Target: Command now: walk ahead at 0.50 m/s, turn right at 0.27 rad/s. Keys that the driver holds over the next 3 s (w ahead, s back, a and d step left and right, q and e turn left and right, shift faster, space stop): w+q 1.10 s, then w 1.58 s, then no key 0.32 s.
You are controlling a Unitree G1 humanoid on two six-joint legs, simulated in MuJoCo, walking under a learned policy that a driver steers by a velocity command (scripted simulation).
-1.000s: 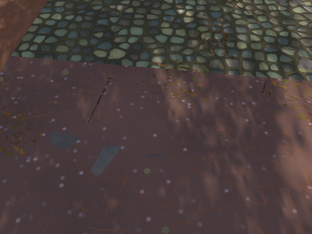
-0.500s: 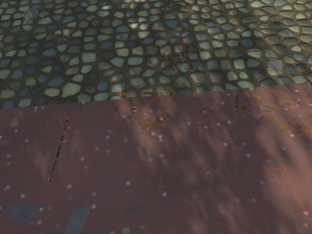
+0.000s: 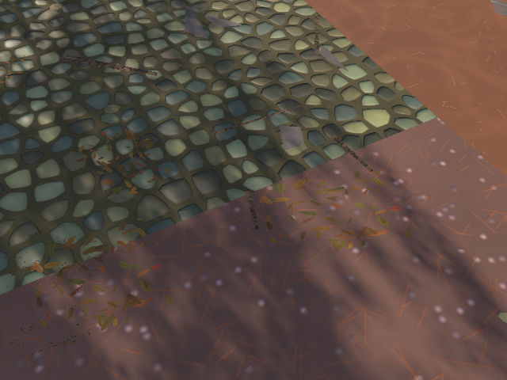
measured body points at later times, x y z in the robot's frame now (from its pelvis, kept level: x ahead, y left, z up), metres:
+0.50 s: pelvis +0.25 -0.03 +0.00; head +0.28 -0.04 +0.45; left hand +0.22 +0.23 -0.13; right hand +0.41 -0.27 -0.13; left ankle +0.35 +0.13 -0.68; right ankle +0.20 -0.12 -0.75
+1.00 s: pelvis +0.50 +0.08 +0.00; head +0.53 +0.11 +0.45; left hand +0.54 +0.38 -0.11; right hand +0.65 -0.17 -0.12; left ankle +0.45 +0.10 -0.75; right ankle +0.69 -0.04 -0.68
